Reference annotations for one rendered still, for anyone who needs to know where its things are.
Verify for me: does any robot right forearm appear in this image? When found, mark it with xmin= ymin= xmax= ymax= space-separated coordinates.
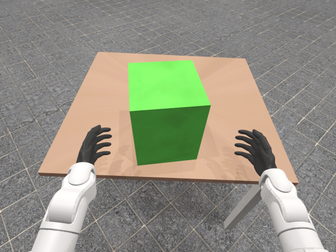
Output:
xmin=259 ymin=169 xmax=329 ymax=252

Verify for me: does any left robot hand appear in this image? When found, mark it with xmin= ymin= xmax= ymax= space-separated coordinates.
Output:
xmin=76 ymin=125 xmax=112 ymax=165

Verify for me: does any table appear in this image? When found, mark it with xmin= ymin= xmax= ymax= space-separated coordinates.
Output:
xmin=38 ymin=52 xmax=299 ymax=230

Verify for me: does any robot left forearm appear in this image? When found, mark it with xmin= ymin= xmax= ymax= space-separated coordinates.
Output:
xmin=29 ymin=162 xmax=97 ymax=252

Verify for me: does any right robot hand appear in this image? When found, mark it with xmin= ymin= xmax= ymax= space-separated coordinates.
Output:
xmin=234 ymin=129 xmax=277 ymax=176

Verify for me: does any carton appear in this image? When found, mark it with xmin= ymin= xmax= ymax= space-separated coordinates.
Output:
xmin=128 ymin=60 xmax=211 ymax=165

